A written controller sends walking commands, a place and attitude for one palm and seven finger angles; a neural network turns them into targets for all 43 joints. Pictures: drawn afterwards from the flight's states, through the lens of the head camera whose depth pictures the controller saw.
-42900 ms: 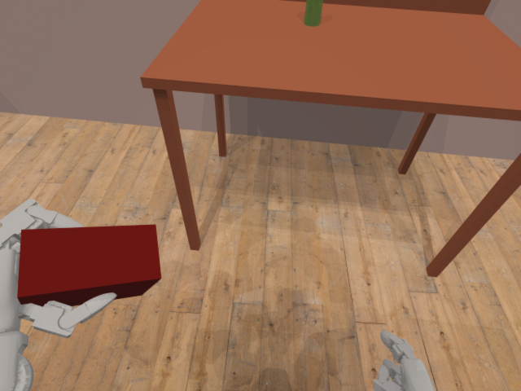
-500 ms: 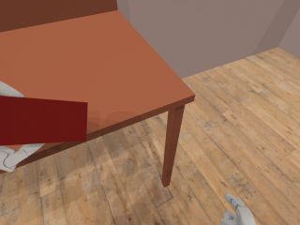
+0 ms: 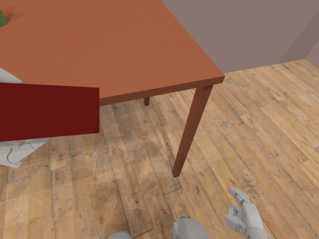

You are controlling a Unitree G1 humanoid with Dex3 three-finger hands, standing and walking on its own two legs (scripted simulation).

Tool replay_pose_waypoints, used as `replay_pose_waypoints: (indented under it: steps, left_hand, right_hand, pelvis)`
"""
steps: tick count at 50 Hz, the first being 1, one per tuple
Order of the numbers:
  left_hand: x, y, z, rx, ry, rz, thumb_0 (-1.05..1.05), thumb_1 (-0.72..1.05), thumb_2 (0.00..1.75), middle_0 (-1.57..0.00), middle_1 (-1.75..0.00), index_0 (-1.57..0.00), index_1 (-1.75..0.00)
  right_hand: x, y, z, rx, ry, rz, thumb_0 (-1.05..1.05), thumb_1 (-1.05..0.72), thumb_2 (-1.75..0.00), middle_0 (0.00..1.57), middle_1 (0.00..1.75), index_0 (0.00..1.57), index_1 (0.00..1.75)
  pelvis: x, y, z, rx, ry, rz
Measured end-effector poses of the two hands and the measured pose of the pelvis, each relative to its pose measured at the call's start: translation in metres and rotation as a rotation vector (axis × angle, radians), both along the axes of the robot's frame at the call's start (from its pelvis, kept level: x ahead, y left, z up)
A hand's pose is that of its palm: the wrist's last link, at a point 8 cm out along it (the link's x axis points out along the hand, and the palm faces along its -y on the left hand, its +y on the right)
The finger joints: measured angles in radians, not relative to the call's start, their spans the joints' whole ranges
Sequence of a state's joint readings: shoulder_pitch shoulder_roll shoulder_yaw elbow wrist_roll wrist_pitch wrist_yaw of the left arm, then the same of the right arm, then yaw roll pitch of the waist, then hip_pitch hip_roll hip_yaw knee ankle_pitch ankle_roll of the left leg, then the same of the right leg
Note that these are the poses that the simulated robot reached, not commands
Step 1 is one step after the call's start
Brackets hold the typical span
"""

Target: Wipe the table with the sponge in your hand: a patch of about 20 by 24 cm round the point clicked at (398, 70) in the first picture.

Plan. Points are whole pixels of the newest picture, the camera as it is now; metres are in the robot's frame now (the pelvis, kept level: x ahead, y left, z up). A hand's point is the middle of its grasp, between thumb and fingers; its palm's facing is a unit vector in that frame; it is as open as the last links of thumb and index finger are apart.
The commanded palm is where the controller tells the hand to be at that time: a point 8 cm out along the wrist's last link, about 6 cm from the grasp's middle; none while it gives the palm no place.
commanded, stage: step back with the hand held close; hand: left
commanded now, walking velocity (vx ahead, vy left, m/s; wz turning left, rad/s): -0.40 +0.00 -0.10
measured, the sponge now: (59, 108) +0.26 +0.19 +0.25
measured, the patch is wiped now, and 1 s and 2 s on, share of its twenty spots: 0.95 0.95 0.95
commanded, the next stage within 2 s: stop stepping back and stand still in 0.14 s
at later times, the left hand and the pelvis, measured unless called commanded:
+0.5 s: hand (23, 195) +0.12 +0.14 +0.31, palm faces +0.39 -0.79 -0.47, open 10.2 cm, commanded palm +0.06 +0.22 +0.31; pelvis -0.12 -0.05 +0.02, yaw -5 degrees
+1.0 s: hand out of the picture +0.09 +0.17 +0.32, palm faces +0.51 -0.80 -0.31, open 10.2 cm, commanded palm +0.04 +0.23 +0.31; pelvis -0.13 -0.05 +0.01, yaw -2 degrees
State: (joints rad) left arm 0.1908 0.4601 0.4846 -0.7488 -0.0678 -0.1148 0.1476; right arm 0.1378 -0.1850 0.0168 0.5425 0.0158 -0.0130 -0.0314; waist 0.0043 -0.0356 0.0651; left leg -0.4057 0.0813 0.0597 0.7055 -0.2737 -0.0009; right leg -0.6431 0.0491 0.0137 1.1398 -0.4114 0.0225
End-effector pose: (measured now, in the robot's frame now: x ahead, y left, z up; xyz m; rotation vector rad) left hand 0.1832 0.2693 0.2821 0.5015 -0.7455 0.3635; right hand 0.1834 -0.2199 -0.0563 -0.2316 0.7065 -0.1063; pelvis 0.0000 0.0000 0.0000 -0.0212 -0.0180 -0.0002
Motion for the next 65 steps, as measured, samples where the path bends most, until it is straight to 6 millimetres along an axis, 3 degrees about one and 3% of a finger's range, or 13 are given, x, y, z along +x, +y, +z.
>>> replay_pose_waypoints:
  steps: [5, 10, 14, 20, 24, 29, 33, 36, 40, 45, 52, 58, 65]
  left_hand:
    - [-0.035, -0.006, 0.030, 0.004, -0.114, 0.010, -0.01, -0.54, 1.07, -0.72, -1.34, -0.76, -1.34]
    - [-0.046, -0.022, 0.052, -0.035, -0.203, 0.011, -0.01, -0.54, 1.07, -0.72, -1.34, -0.76, -1.34]
    - [-0.048, -0.055, 0.046, 0.017, -0.116, -0.036, -0.01, -0.54, 1.07, -0.72, -1.35, -0.75, -1.34]
    - [-0.071, -0.091, 0.027, 0.165, 0.123, -0.126, -0.01, -0.54, 1.07, -0.72, -1.35, -0.76, -1.34]
    - [-0.096, -0.087, 0.032, 0.187, 0.085, -0.107, -0.01, -0.54, 1.07, -0.72, -1.34, -0.76, -1.34]
    - [-0.126, -0.057, 0.040, 0.121, -0.053, -0.018, -0.01, -0.55, 1.07, -0.72, -1.34, -0.76, -1.34]
    - [-0.136, -0.031, 0.032, 0.028, -0.055, 0.067, -0.01, -0.55, 1.07, -0.72, -1.34, -0.76, -1.34]
    - [-0.137, -0.026, 0.021, -0.048, -0.032, 0.086, -0.01, -0.54, 1.07, -0.72, -1.34, -0.76, -1.34]
    - [-0.137, -0.038, 0.012, -0.080, -0.023, 0.050, -0.01, -0.54, 1.07, -0.72, -1.35, -0.76, -1.34]
    - [-0.137, -0.058, 0.022, -0.001, -0.063, -0.003, -0.01, -0.55, 1.07, -0.72, -1.35, -0.76, -1.34]
    - [-0.127, -0.047, 0.037, 0.080, -0.092, 0.009, -0.01, -0.55, 1.07, -0.72, -1.34, -0.76, -1.34]
    - [-0.111, -0.030, 0.020, 0.030, 0.012, 0.043, -0.01, -0.55, 1.07, -0.72, -1.35, -0.76, -1.34]
    - [-0.121, -0.041, 0.011, 0.026, 0.033, -0.016, -0.01, -0.55, 1.07, -0.72, -1.35, -0.76, -1.34]
  right_hand:
    - [-0.048, 0.000, -0.003, 0.044, 0.062, -0.021, 0.01, -0.90, -0.90, 0.20, 0.30, 0.21, 0.30]
    - [-0.084, -0.014, -0.013, 0.084, 0.048, -0.028, 0.01, -0.90, -0.90, 0.21, 0.30, 0.21, 0.30]
    - [-0.112, -0.039, -0.024, 0.112, 0.036, -0.063, 0.01, -0.90, -0.90, 0.21, 0.30, 0.21, 0.30]
    - [-0.167, -0.078, -0.007, 0.089, 0.054, -0.195, 0.01, -0.90, -0.90, 0.20, 0.30, 0.21, 0.30]
    - [-0.197, -0.100, -0.006, 0.017, 0.078, -0.228, 0.01, -0.90, -0.90, 0.20, 0.30, 0.20, 0.30]
    - [-0.219, -0.110, -0.012, -0.051, 0.121, -0.221, 0.01, -0.91, -0.90, 0.20, 0.30, 0.20, 0.30]
    - [-0.223, -0.098, -0.011, -0.048, 0.088, -0.184, 0.02, -0.91, -0.90, 0.20, 0.30, 0.20, 0.30]
    - [-0.220, -0.083, -0.013, -0.020, 0.054, -0.153, 0.01, -0.91, -0.90, 0.20, 0.30, 0.20, 0.30]
    - [-0.209, -0.061, -0.016, 0.024, 0.026, -0.100, 0.01, -0.90, -0.90, 0.20, 0.30, 0.20, 0.30]
    - [-0.193, -0.045, -0.020, 0.060, 0.027, -0.037, 0.01, -0.90, -0.90, 0.20, 0.30, 0.21, 0.30]
    - [-0.175, -0.047, -0.016, 0.052, 0.048, -0.040, 0.01, -0.90, -0.90, 0.21, 0.30, 0.21, 0.30]
    - [-0.162, -0.052, -0.004, 0.030, 0.014, -0.060, 0.01, -0.90, -0.90, 0.20, 0.30, 0.21, 0.30]
    - [-0.154, -0.051, 0.010, -0.002, -0.020, -0.046, 0.01, -0.90, -0.90, 0.20, 0.30, 0.20, 0.30]
  pelvis:
    - [-0.023, -0.008, 0.013, -0.024, 0.015, -0.025]
    - [-0.054, -0.024, 0.012, -0.007, 0.032, -0.043]
    - [-0.083, -0.036, 0.008, 0.002, 0.039, -0.067]
    - [-0.105, -0.047, 0.023, 0.070, 0.058, -0.119]
    - [-0.116, -0.049, 0.021, 0.060, 0.051, -0.095]
    - [-0.129, -0.044, 0.014, 0.018, 0.040, -0.051]
    - [-0.137, -0.040, 0.013, 0.015, 0.016, -0.056]
    - [-0.140, -0.039, 0.011, 0.011, 0.007, -0.049]
    - [-0.141, -0.042, 0.009, 0.011, 0.001, -0.043]
    - [-0.138, -0.048, 0.008, 0.003, 0.016, -0.037]
    - [-0.130, -0.042, 0.011, 0.010, 0.012, -0.038]
    - [-0.126, -0.036, 0.015, 0.000, 0.018, -0.046]
    - [-0.128, -0.034, 0.017, -0.002, 0.024, -0.046]
